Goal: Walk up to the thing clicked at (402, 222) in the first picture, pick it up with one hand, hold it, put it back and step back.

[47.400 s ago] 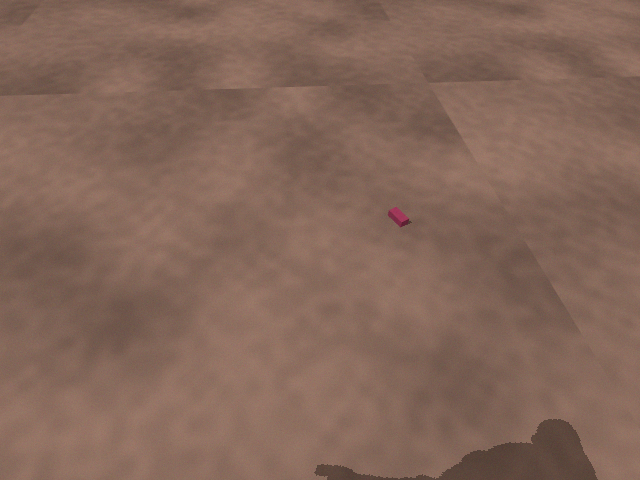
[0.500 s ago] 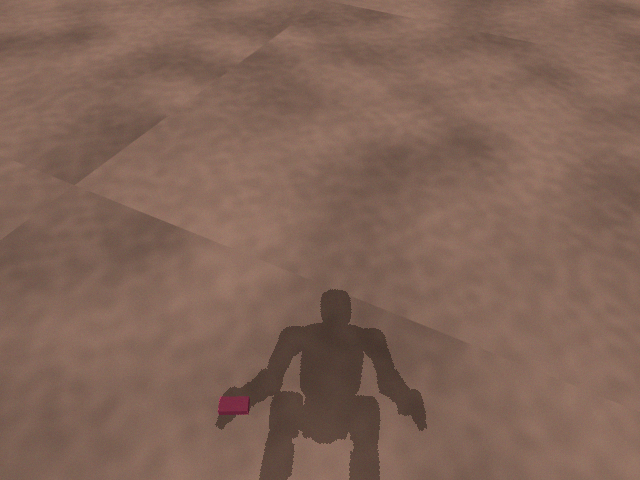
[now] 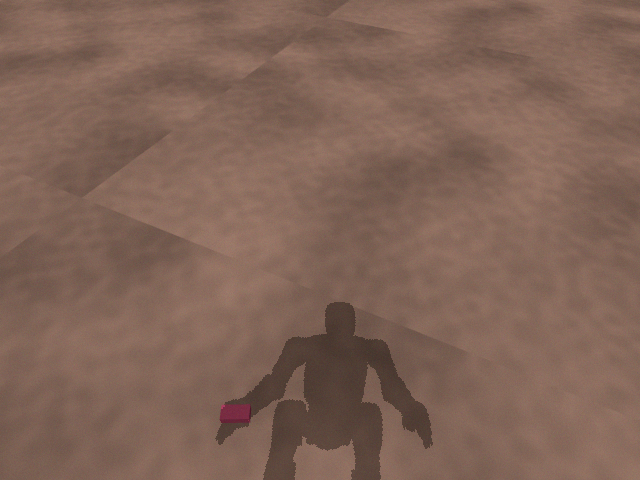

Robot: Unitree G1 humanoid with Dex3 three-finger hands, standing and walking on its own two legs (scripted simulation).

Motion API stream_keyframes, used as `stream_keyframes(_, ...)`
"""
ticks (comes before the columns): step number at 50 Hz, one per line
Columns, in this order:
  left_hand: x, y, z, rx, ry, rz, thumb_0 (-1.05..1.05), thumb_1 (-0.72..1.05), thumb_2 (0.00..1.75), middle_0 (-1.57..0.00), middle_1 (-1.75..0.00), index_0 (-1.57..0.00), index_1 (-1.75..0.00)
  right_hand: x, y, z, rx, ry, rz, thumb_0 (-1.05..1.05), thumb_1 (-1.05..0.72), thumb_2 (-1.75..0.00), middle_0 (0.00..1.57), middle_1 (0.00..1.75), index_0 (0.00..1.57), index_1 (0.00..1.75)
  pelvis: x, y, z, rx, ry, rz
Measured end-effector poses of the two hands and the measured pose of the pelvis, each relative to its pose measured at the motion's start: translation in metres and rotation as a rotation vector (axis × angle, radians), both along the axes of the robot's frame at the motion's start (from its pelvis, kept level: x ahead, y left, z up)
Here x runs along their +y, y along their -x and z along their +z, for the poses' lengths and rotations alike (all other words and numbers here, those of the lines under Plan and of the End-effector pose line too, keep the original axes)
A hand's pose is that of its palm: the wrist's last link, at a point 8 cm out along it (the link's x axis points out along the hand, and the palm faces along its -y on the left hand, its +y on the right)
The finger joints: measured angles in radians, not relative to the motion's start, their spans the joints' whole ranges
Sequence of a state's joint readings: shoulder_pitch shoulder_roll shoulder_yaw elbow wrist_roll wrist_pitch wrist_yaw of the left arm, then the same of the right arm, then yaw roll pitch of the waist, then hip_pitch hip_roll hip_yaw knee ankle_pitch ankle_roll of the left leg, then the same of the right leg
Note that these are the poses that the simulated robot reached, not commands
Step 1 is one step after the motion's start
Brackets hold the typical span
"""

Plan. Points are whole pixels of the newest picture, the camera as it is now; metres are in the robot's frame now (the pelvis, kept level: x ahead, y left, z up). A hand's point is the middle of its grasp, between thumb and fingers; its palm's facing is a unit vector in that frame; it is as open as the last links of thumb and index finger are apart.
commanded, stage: stand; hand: left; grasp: from above
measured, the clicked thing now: (235, 413) +0.47 +0.24 -0.76
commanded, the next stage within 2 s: step back in 1.50 s
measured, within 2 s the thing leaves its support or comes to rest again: neither
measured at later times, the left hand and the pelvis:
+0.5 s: hand out of the picture +0.08 +0.23 -0.16, palm faces +0.02 -0.94 -0.33, open 7.4 cm; pelvis +0.01 -0.01 +0.00, yaw +0 degrees
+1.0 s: hand out of the picture +0.08 +0.23 -0.15, palm faces +0.02 -0.94 -0.34, open 7.4 cm; pelvis +0.01 -0.01 +0.00, yaw +0 degrees
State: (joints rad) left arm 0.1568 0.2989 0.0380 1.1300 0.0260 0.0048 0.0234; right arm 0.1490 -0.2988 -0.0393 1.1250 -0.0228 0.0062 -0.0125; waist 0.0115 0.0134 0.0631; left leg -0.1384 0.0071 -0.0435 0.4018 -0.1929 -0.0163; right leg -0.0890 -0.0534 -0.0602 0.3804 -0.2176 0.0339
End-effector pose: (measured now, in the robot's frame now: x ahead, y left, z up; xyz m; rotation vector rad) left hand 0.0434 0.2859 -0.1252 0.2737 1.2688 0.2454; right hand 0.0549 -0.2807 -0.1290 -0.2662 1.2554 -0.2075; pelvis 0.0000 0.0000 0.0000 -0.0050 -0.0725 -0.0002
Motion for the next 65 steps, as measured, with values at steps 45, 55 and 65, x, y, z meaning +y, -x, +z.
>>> stream_keyframes(45,-0.007,-0.039,0.008,-0.045,-0.001,-0.019,0.00,0.91,0.90,-0.20,-0.30,-0.20,-0.30,-0.019,-0.029,0.007,-0.033,0.017,0.025,0.01,-0.90,-0.89,0.20,0.30,0.20,0.30,-0.012,-0.012,0.003,0.014,-0.003,-0.004)
stream_keyframes(55,-0.007,-0.024,0.006,-0.005,0.000,-0.022,0.00,0.91,0.90,-0.20,-0.30,-0.20,-0.30,-0.022,-0.012,0.006,0.011,0.014,0.014,0.01,-0.90,-0.89,0.20,0.30,0.20,0.30,-0.013,-0.009,0.003,0.022,-0.001,-0.003)
stream_keyframes(65,-0.008,-0.025,0.006,-0.003,0.003,-0.030,0.00,0.91,0.90,-0.20,-0.30,-0.20,-0.30,-0.025,-0.007,0.006,0.027,0.018,0.011,0.01,-0.90,-0.89,0.20,0.30,0.20,0.30,-0.014,-0.010,0.003,0.026,-0.003,-0.004)
